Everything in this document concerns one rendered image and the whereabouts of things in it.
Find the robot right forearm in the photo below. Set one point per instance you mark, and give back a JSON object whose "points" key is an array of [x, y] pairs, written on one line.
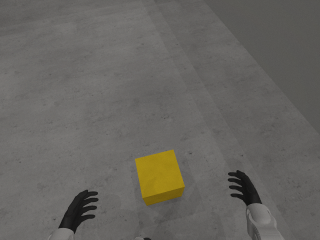
{"points": [[261, 225]]}

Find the left robot hand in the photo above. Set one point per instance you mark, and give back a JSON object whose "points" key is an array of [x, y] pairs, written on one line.
{"points": [[73, 216]]}

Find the carton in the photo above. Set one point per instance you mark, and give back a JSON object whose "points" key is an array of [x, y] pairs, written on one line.
{"points": [[159, 177]]}

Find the right robot hand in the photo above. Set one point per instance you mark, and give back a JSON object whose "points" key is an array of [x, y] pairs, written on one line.
{"points": [[250, 194]]}

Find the robot left forearm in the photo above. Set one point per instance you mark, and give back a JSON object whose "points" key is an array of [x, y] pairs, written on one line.
{"points": [[62, 234]]}

